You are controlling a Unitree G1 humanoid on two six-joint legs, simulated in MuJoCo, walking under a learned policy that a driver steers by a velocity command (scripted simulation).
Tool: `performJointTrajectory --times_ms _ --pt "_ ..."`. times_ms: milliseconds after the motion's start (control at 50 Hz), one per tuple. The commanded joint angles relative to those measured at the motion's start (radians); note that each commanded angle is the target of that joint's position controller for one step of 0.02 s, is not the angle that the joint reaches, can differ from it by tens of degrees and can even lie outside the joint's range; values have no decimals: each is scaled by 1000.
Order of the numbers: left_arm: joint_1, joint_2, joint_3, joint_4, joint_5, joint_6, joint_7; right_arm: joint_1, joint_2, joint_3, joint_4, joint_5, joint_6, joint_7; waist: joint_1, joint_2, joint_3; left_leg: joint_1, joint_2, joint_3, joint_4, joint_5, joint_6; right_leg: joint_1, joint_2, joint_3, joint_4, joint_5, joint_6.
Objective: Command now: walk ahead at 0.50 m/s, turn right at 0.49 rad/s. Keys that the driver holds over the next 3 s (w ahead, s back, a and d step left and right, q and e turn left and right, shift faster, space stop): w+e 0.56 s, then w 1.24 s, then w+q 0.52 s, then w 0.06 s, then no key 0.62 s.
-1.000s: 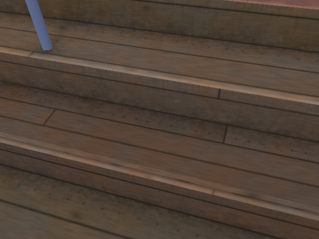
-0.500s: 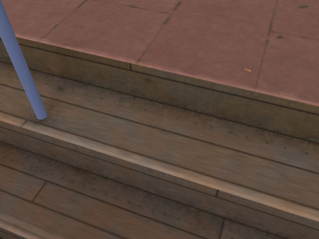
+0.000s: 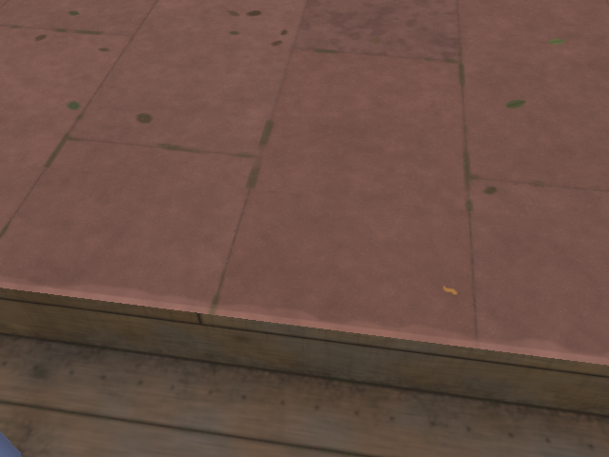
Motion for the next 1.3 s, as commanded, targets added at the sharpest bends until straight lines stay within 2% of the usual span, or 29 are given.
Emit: performJointTrajectory --times_ms 20,80,140,240,300,340,380,400,420,440,460,480,540,580,640,700,760,800,860,880,900,920,940,960,1020,1060,1140,1200,1300 --pt "-8 -141 -46 -59 -23 26 -14 -21 125 31 13 -34 -28 -3 90 21 13 170 241 -312 -550 239 97 -236 -71 34 112 -26 -102" --pt "-78 -120 -66 -78 -18 37 -37 23 113 31 44 -45 -50 -19 79 138 49 199 229 -209 -675 219 160 -352 -46 -50 388 -183 -111" --pt "-247 -87 -94 -174 -26 40 -17 196 73 42 128 -103 -49 -10 40 83 69 401 205 -135 -693 222 137 -619 -29 -48 417 -207 -150" --pt "-511 -46 -120 -310 -28 73 19 465 50 63 194 -136 -52 6 -44 100 45 658 232 -66 -802 271 127 -700 -122 -171 -72 -115 -108" --pt "-587 -107 -131 -347 -6 130 -7 376 -7 52 120 -46 -66 35 -1 157 101 482 272 63 -916 665 151 -290 -104 -342 -345 -386 -15" --pt "-505 -82 -114 -363 -32 131 -26 386 -168 18 130 -37 -100 47 102 226 45 525 313 93 -773 1641 187 -19 19 -391 -491 -339 0" --pt "-290 4 -67 -300 -36 104 0 356 -222 -10 119 -26 -105 47 161 297 -35 693 321 97 -556 1866 168 191 134 -391 -806 -392 10" --pt "-135 63 -48 -253 -43 91 30 419 -142 -3 99 -85 -112 47 144 189 -223 410 264 50 -302 1712 102 619 77 -179 -712 -52 -71" --pt "101 99 -22 -186 -18 98 49 368 -162 -8 86 -88 -100 67 236 122 -277 180 166 -4 -51 1244 72 849 45 61 -986 -207 -95" --pt "276 169 -8 -101 19 99 52 270 -81 -17 52 -55 -73 93 236 -25 -252 -84 -7 -156 335 376 6 915 -97 459 -1359 -401 -154" --pt "274 231 34 -87 24 80 64 257 -45 -19 39 -3 -58 96 221 -8 -168 -211 -46 -405 721 442 17 789 -158 650 -1464 -486 -106" --pt "245 163 20 -49 11 55 68 192 -22 -26 19 -14 -64 79 185 -68 -83 -297 -63 -486 945 473 29 653 -159 589 -1458 -492 -106" --pt "0 -57 -45 -8 7 48 30 47 57 13 -75 -20 -54 48 7 84 -27 -513 -87 -480 1180 390 136 472 -112 375 -1415 -298 -112" --pt "-96 -111 -74 4 21 27 18 72 24 17 -86 -24 -26 34 -70 104 -11 -559 -33 -400 1097 336 147 383 -84 191 -1444 -219 -77" --pt "62 -70 -74 44 63 -4 36 26 28 32 -97 5 -17 21 -18 -18 34 -604 -21 -289 1288 153 107 314 -68 120 -1538 -288 -63" --pt "242 -69 -94 133 120 2 39 -215 24 59 -232 2 -24 1 32 84 74 -873 22 -346 1236 110 171 500 -125 180 -1523 -354 -16" --pt "200 16 -91 62 65 -14 14 -454 -4 68 -359 -14 9 -4 54 50 98 -458 93 -184 689 179 81 234 -155 128 -1787 -387 -39" --pt "144 62 -92 -7 4 -35 -8 -383 35 72 -353 -9 35 30 3 -32 104 -51 22 -89 662 129 2 36 -203 90 -1832 -19 -76" --pt "225 201 -38 -6 -16 -56 -7 -284 -74 30 -332 -17 13 51 -8 -111 -12 -165 -91 -42 277 -106 43 732 -254 24 -1622 930 -48" --pt "236 198 -16 1 6 -59 -11 -129 -109 11 -277 -1 -12 45 -32 -104 -120 27 -85 -120 213 62 82 784 -207 -44 -1426 1111 11" --pt "360 64 -26 16 37 -62 -16 67 -132 7 -207 7 -26 51 -18 131 -345 485 31 -496 96 230 233 459 -105 -15 -1159 789 60" --pt "287 -11 -37 -16 43 -38 -30 312 -191 -9 -140 -35 -9 34 -135 379 -374 740 166 -1025 -329 -110 319 77 89 59 -864 -132 95" --pt "134 17 -12 -29 21 -21 -31 426 -205 -21 -88 -44 -27 18 -210 382 -192 614 191 -1227 -484 -520 263 -134 138 171 -364 -160 89" --pt "73 11 -6 -44 -2 -23 -12 347 -218 -26 -68 -22 -51 6 -158 301 -20 417 187 -1129 -479 -582 224 -221 107 159 -158 -78 73" --pt "-20 -40 -43 -109 12 -24 42 100 24 17 0 -16 -44 -8 23 -15 -9 212 200 -832 -432 -112 164 -209 29 118 -71 -7 20" --pt "-23 -53 -61 -107 19 -5 52 16 99 37 13 -15 -50 -23 77 24 -23 195 170 -700 -484 80 121 -253 7 138 -52 -54 6" --pt "-162 32 -35 -167 11 -25 30 4 3 10 -15 -26 -91 -9 83 102 -9 141 50 -316 -619 236 63 -103 -40 -71 -344 -36 62" --pt "-256 4 -41 -206 23 -31 18 241 -4 12 36 -54 -98 -19 4 102 18 397 108 -344 -605 531 80 -279 -68 -80 -480 52 99" --pt "-395 -28 -34 -259 27 -9 20 433 4 12 64 -31 -104 3 -46 157 63 549 149 -315 -658 670 110 -225 -106 -176 -811 193 142"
